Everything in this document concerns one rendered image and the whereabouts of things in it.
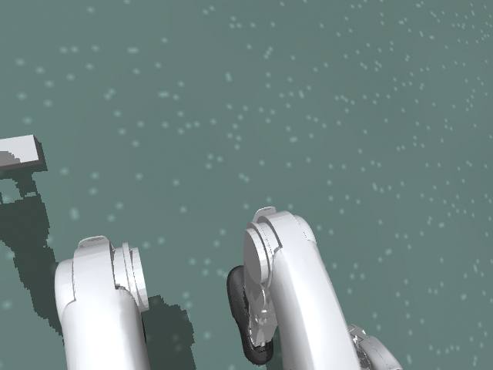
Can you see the right robot hand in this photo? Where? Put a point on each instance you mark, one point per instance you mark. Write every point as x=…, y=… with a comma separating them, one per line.
x=373, y=355

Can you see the right robot foot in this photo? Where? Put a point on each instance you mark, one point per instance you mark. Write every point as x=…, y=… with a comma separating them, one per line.
x=239, y=306

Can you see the small box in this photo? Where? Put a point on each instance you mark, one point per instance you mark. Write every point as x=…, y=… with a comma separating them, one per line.
x=21, y=151

